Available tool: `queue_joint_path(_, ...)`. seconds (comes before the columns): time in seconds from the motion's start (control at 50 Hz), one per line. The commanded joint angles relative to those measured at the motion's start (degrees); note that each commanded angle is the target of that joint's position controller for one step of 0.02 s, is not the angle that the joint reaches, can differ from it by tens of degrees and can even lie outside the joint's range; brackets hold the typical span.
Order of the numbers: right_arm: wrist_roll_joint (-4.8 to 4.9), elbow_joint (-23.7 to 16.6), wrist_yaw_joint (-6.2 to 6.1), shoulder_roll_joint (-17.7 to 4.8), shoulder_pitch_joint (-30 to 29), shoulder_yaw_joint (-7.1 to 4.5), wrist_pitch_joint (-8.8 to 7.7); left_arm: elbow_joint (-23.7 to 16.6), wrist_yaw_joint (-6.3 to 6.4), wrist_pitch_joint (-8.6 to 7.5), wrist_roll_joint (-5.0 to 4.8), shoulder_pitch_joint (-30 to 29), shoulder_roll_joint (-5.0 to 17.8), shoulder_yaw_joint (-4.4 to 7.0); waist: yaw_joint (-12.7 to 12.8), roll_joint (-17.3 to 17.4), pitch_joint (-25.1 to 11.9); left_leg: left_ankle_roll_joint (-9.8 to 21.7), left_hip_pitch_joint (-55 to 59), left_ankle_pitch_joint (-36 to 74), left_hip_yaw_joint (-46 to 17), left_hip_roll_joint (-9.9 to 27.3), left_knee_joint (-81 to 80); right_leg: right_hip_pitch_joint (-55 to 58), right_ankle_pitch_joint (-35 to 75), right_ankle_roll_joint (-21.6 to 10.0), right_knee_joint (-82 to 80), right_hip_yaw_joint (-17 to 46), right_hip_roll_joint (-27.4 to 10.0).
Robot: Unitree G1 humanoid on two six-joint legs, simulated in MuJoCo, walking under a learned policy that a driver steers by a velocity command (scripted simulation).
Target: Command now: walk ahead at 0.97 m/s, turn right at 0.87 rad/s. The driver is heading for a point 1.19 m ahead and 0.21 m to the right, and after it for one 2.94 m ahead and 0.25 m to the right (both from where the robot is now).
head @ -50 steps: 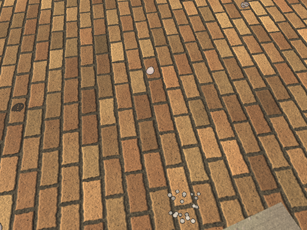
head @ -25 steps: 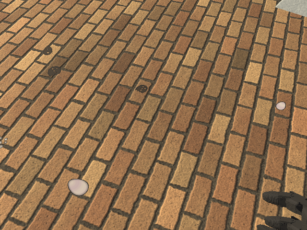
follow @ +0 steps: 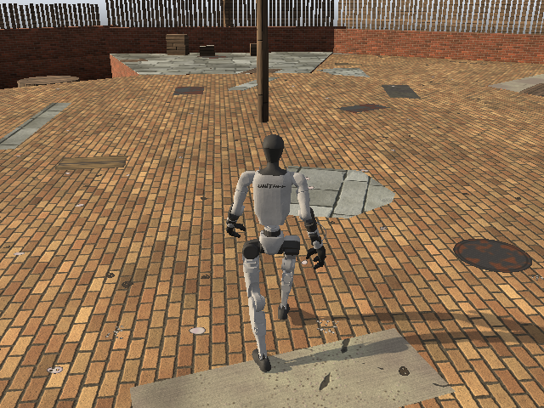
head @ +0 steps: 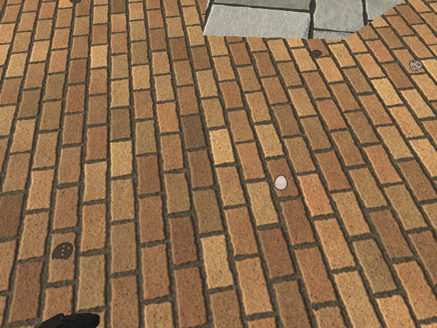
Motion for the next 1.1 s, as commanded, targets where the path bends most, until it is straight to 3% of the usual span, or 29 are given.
queue_joint_path(0.02, 1.11, -7.5, -1.54, -17.8, -10.4, -4.13, 0.31, -1.1, 0.08, 1.24, -0.66, 16.7, 9.8, 4.07, 16.1, 11.3, -4.8, 0.7, -16.0, 103.9, -4.0, 17.4, 22.4, 29.1, -6.3, -4.2, 1.0, -3.8, 5.8)
queue_joint_path(0.04, 1.72, -9.6, -0.59, -17.5, -15.6, -4.12, -0.17, 3.1, 1.28, 2.4, 0.19, 32.0, 15.0, 6.68, 22.9, 9.4, -10.3, 2.2, -24.9, 96.6, -6.7, 15.8, 40.1, 47.5, -6.6, -7.0, -2.8, 1.7, 4.8)
queue_joint_path(0.06, 2.5, -9.7, 1.18, -9.4, -19.5, -1.97, -1.35, 5.9, 2.71, 2.66, 0.14, 37.0, 14.4, 6.61, 23.9, -4.0, -5.9, 2.2, -38.1, 32.0, -6.7, 3.9, 67.9, 55.1, -1.5, -9.5, -12.9, 7.7, 2.0)
queue_joint_path(0.08, 1.39, -13.7, 2.19, 0.7, -14.2, 1.12, -4.27, 4.2, 2.09, 1.58, 2.78, 29.6, 14.3, 5.28, 11.7, -20.3, -5.3, 2.2, -58.4, -6.9, -16.9, -3.5, 86.6, 61.0, 2.2, -15.0, -11.1, 26.2, -0.7)
queue_joint_path(0.1, 2.68, -17.3, 2.96, -1.3, -10.9, 1.9, -6.62, 0.8, 1.86, -0.56, 4.33, 24.7, 10.7, 3.93, 8.2, -16.0, -15.5, 3.9, -68.6, -5.5, -28.7, -3.4, 88.1, 64.5, -25.1, -23.7, -24.6, 52.3, -10.0)
queue_joint_path(0.12, 3.74, -18.2, 3.13, -6.8, -16.4, 0.87, -7.57, -0.5, 1.68, -1.76, 3.7, 23.6, 7.4, 3.62, 8.6, -3.0, -10.2, 6.4, -68.4, -0.2, -29.6, -0.7, 80.7, 57.7, -36.5, -20.2, -34.4, 56.9, -11.2)
queue_joint_path(0.16, 2.57, -16.9, 2.69, -6.4, -15.4, 0.52, -6.31, -1.9, 1.45, -3.67, 3.07, 15.2, 7.1, 3.34, 1.3, 10.6, -0.5, 5.1, -61.8, 7.4, -30.2, 3.9, 67.1, 38.8, -35.7, -16.3, -36.5, 51.5, -8.3)
queue_joint_path(0.22, 0.88, -16.3, 1.69, -8.5, -15.1, -0.32, -3.76, -2.8, 3.3, -3.89, 2.62, 11.0, 6.4, 2.98, -0.8, 7.6, 3.3, 0.1, -53.2, 10.6, -28.9, 6.7, 53.2, 23.9, -24.2, -14.2, -37.4, 38.7, -1.3)
queue_joint_path(0.28, -0.5, -20.8, 1.47, -3.8, -26.9, 1.24, -3.32, -1.2, 5.39, -3.12, 1.68, 12.8, 6.0, 2.98, 4.4, 2.7, 5.2, -2.7, -44.7, 24.7, -23.6, 4.4, 32.8, 14.1, -14.5, -10.7, -35.9, 27.9, 5.0)
queue_joint_path(0.32, 0.69, -22.5, 1.95, -2.1, -31.2, 1.43, -3.38, 0.2, 5.68, -2.35, 1.25, 15.4, 7.5, 3.65, 8.0, -0.4, 2.6, -3.6, -36.9, 32.1, -21.6, 1.2, 22.6, 12.6, -17.2, -7.8, -34.5, 27.4, 5.8)
queue_joint_path(0.38, 3.46, -22.8, 2.24, -6.3, -31.4, -0.63, -3.8, 1.6, 5.91, -1.98, 0.33, 17.3, 6.6, 3.81, 8.6, -4.3, -0.3, -4.1, -35.7, 31.8, -26.1, 1.0, 15.1, 23.4, -20.6, -5.7, -28.9, 32.8, 3.5)
queue_joint_path(0.42, 4.13, -21.8, 2.27, -9.2, -27.8, -2.26, -4.44, 1.7, 5.95, -1.51, 0.56, 16.7, 6.2, 4.1, 5.7, -6.2, -2.6, -2.4, -33.3, 26.9, -26.4, 1.4, 13.6, 30.7, -12.1, -4.0, -22.1, 34.9, 1.5)
queue_joint_path(0.46, 4.24, -17.5, 1.68, -12.8, -4.8, -4.44, -4.26, -0.2, 4.79, -1.3, 3.32, 12.5, 4.1, 2.92, -6.9, -5.9, -17.4, 1.5, -7.6, 18.7, -27.5, 6.7, 20.3, 25.6, 0.0, 0.3, 4.2, 28.9, 3.6)
queue_joint_path(0.48, 2.25, -14.8, 1.63, -16.4, 4.2, -4.38, -3.78, -2.3, 4.57, -1.63, 4.25, 16.6, -4.7, 0.46, -4.8, 13.2, -24.3, 5.2, 8.4, 0.0, -47.9, 16.3, 15.2, 11.0, -33.3, 1.3, 25.2, 24.1, 8.8)
queue_joint_path(0.5, 0.28, -13.9, 3.43, -18.2, 1.5, -4.63, -4.23, -3.2, 4.66, -2.47, -1.72, 26.1, -3.3, -0.61, 1.5, 35.9, -26.2, 14.3, 11.0, -24.2, -82.9, 27.3, 0.8, -4.5, -32.3, 2.5, 38.2, 20.6, 7.2)
queue_joint_path(0.52, 0.59, -15.8, 3.51, -10.2, -3.7, -3.34, -3.61, -0.6, 5.2, -1.74, -1.81, 22.0, 2.1, -0.02, -1.0, 21.0, -16.2, 13.8, 4.1, -30.3, -77.4, 24.3, -1.0, -7.9, -24.7, 3.1, 40.6, 18.5, 2.6)
queue_joint_path(0.56, 0.31, -13.7, 3.19, -8.2, -5.7, -2.76, -2.32, -2.6, 4.75, -2.0, 1.78, 9.5, 4.0, 0.31, -1.6, 2.8, -6.0, 11.5, -10.8, -6.1, -56.5, 18.1, 0.9, -3.8, -20.3, 3.0, 35.9, 15.5, 0.3)
queue_joint_path(0.6, 0.07, -10.6, 3.53, -6.3, -5.4, -1.68, -2.67, -5.3, 4.16, -2.67, 2.48, 4.1, 2.1, -0.04, 0.6, 4.1, -1.6, 12.4, -19.7, 4.6, -47.6, 13.9, 0.1, 0.2, -20.2, 2.1, 27.4, 16.5, -1.4)
queue_joint_path(0.64, 1.71, -8.6, 3.96, -3.6, -4.0, -0.5, -2.73, -6.0, 3.79, -2.86, 2.51, 3.5, 0.3, -0.88, 2.7, 6.4, -0.6, 14.3, -21.9, 8.8, -45.8, 12.7, -1.6, 0.9, -22.0, 2.2, 20.0, 14.8, -2.6)
queue_joint_path(0.74, 3.42, -8.9, 2.54, -11.4, -4.9, -2.49, -2.31, -8.6, 1.91, -5.36, 3.82, -5.1, 0.9, -2.28, 2.4, 4.2, 2.6, 14.9, -34.0, 14.3, -40.0, 12.6, -5.6, 13.3, -7.5, 6.1, -5.5, 11.3, -1.4)
queue_joint_path(0.82, 4.02, -6.8, 2.52, -10.8, -0.3, -1.79, -1.41, -8.5, 2.31, -5.82, 2.36, -5.9, 4.9, -0.35, 3.1, 5.9, 2.1, 12.2, -34.3, 20.0, -38.1, 13.1, -3.6, 28.3, -3.3, 6.3, -14.8, 10.5, 1.4)
queue_joint_path(0.86, 3.04, -6.2, 2.73, -11.1, 0.4, -1.42, -0.93, -6.6, 3.4, -5.85, 2.33, 3.9, 8.5, 2.09, 9.7, 5.6, -5.3, 8.9, -35.2, 36.9, -33.8, 8.7, 14.5, 43.4, -7.7, 4.1, -16.1, 8.8, 2.5)
queue_joint_path(0.88, 1.85, -7.8, 2.75, -9.2, -1.7, -0.56, -1.06, -4.7, 4.31, -5.49, 2.82, 16.6, 10.8, 3.23, 16.2, 3.8, -13.7, 6.5, -45.5, 31.8, -31.7, 6.2, 32.5, 59.9, -14.1, 1.7, -14.1, 15.3, -4.7)
queue_joint_path(0.9, 3.25, -9.6, 2.28, -0.6, 4.9, 1.72, -1.75, -2.9, 4.34, -4.69, 4.33, 23.7, 15.5, 4.01, 12.9, -13.1, -24.7, 4.4, -59.6, 0.2, -27.8, 0.9, 54.2, 73.9, -37.3, -5.3, -22.0, 43.8, -20.7)
queue_joint_path(0.92, 6.11, -10.3, 1.62, -3.2, 4.5, 1.62, -1.85, -2.0, 3.77, -4.55, 3.7, 23.3, 13.1, 3.65, 12.5, -17.4, -23.2, 4.4, -67.7, 0.6, -28.4, 3.0, 65.1, 70.4, -52.1, -7.3, -31.7, 59.5, -22.8)
queue_joint_path(0.94, 6.44, -10.8, 1.22, -5.8, -1.5, 0.83, -1.4, -1.5, 4.04, -4.35, 2.94, 19.8, 9.1, 2.75, 12.6, -12.2, -12.4, 4.1, -72.9, 4.7, -26.4, 5.6, 69.3, 63.8, -47.5, -6.0, -32.7, 51.5, -21.3)
queue_joint_path(0.98, 3.9, -11.2, 1.56, -5.5, -7.3, 0.57, -0.31, 0.2, 4.17, -3.9, 4.2, 15.3, 4.3, 1.61, 9.3, -3.5, -3.6, 4.1, -69.6, 9.6, -25.2, 9.7, 66.6, 49.9, -28.3, -4.4, -32.7, 34.6, -17.3)
queue_joint_path(1.04, 4.32, -12.8, 2.92, -1.8, -8.8, 0.81, 2.73, 1.9, 4.03, -4.37, 4.13, 8.5, 1.0, 1.29, 3.4, -5.2, 2.3, 4.0, -65.2, 9.4, -26.5, 13.5, 62.0, 37.2, -15.7, -2.6, -37.1, 20.0, -15.6)
queue_joint_path(1.1, 3.14, -14.7, 3.67, -2.1, -10.7, 1.07, 3.61, 2.6, 4.59, -5.26, 3.76, 5.4, 3.6, 2.13, 0.9, -2.6, 4.3, 2.8, -65.2, 18.0, -26.6, 14.5, 56.9, 33.6, -6.4, -2.0, -40.4, 8.9, -15.0)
